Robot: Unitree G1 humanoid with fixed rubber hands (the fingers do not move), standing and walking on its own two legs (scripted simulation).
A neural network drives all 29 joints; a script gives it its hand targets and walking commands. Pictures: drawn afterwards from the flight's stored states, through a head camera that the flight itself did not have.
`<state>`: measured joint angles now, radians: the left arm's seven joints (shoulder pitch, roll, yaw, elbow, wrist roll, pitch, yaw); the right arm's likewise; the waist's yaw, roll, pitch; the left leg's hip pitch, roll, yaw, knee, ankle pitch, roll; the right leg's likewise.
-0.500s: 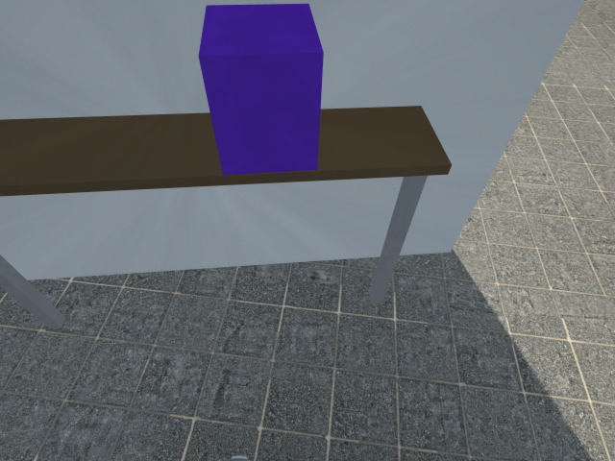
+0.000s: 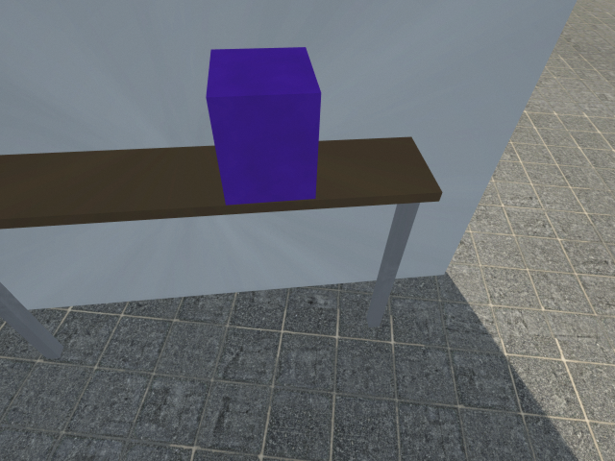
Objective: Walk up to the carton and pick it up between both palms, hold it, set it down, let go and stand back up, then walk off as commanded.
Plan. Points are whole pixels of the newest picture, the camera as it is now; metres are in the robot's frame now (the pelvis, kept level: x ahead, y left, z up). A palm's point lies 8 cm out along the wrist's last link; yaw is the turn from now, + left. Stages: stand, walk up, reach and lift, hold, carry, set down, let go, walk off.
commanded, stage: walk up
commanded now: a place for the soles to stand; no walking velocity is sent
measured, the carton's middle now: (265, 127) +0.78 +0.10 +0.04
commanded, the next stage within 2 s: none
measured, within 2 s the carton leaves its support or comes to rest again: neither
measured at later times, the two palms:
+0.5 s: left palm out of the picture +0.17 +0.42 -0.11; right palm out of the picture +0.13 -0.22 -0.11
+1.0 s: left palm (57, 348) +0.34 +0.41 -0.11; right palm (455, 375) +0.31 -0.24 -0.13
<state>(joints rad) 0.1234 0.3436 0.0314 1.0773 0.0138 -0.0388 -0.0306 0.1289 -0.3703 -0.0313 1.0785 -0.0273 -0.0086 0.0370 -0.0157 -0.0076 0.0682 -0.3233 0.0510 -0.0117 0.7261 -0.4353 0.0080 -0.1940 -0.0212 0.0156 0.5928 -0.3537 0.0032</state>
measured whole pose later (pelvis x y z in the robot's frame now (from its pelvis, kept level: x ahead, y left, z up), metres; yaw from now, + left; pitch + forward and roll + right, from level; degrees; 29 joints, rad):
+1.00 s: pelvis +0.25 +0.09 -0.02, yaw +1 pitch -5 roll -2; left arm 0.21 0.41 0.05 0.84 0.02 -0.07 0.00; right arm 0.28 -0.43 -0.09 0.90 -0.01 -0.01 0.05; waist 0.00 0.05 0.15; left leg -0.45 0.09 -0.02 0.85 -0.37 0.00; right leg -0.32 -0.09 -0.15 0.79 -0.37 0.00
